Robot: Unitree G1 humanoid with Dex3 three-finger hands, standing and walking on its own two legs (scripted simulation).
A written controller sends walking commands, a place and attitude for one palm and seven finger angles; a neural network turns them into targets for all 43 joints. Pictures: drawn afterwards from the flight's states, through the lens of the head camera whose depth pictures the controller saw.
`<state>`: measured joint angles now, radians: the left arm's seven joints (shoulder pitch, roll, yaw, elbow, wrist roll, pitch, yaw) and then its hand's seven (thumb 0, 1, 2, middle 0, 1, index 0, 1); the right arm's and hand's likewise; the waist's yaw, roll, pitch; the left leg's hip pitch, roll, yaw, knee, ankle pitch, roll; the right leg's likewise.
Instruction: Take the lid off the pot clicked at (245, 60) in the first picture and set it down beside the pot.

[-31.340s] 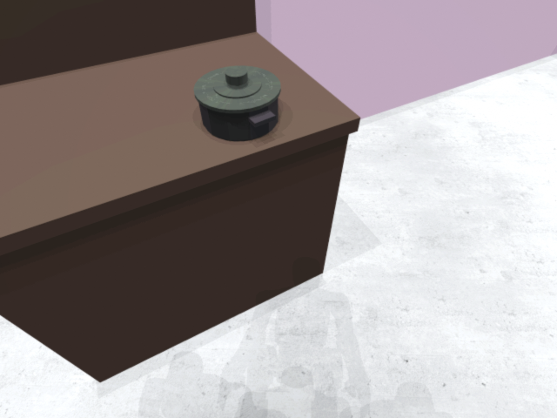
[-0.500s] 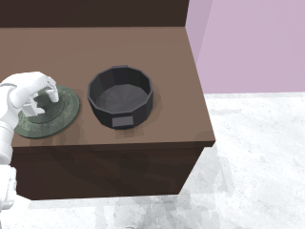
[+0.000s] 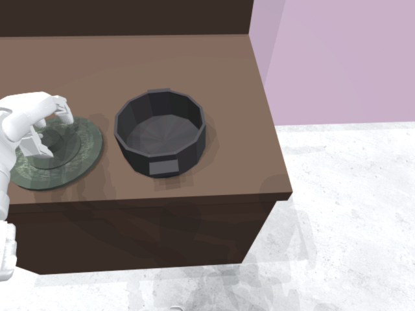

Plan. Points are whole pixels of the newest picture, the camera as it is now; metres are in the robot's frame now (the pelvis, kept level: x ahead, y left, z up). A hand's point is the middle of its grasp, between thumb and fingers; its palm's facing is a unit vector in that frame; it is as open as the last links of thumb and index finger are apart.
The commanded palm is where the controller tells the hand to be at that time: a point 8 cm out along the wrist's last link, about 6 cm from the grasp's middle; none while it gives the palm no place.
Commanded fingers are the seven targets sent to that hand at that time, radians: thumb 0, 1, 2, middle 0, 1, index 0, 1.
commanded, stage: open the fingers wide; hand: left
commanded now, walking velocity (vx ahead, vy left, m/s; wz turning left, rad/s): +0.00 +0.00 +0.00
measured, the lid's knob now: (49, 141) +0.44 +0.32 +0.06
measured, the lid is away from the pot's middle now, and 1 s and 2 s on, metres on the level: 0.23 0.23 0.23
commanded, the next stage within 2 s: raise the empty hand in 0.22 s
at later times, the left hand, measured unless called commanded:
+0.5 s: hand (31, 131) +0.42 +0.32 +0.11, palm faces -0.35 -0.09 -0.93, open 11.0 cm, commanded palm +0.42 +0.33 +0.18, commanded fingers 0.00 -0.09 0.80 -0.42 -0.73 -0.42 -0.73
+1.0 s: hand (14, 109) +0.42 +0.32 +0.17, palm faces -0.31 -0.08 -0.95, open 11.0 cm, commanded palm +0.42 +0.32 +0.24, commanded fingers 0.00 -0.09 0.80 -0.42 -0.73 -0.42 -0.73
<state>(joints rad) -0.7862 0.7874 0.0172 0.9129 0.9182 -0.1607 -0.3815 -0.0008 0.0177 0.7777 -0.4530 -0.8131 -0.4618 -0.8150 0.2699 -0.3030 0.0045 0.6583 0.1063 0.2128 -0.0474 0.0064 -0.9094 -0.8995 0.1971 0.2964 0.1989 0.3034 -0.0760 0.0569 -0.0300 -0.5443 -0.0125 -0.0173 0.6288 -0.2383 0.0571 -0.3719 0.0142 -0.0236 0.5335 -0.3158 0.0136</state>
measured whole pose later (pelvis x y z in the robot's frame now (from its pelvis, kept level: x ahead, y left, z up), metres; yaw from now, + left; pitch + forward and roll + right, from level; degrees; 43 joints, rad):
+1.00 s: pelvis +0.00 +0.01 +0.01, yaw +1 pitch +6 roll -3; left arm -0.87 0.81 -0.01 0.81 0.89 -0.09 -0.46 0.00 -0.07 0.80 -0.43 -0.73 -0.43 -0.73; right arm 0.24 -0.30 0.01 0.64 0.11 0.22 -0.02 0.01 -0.91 -0.90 0.20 0.30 0.20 0.30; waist -0.06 0.07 -0.02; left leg -0.47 -0.03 -0.03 0.56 -0.20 0.06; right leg -0.29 0.00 -0.04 0.46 -0.28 0.02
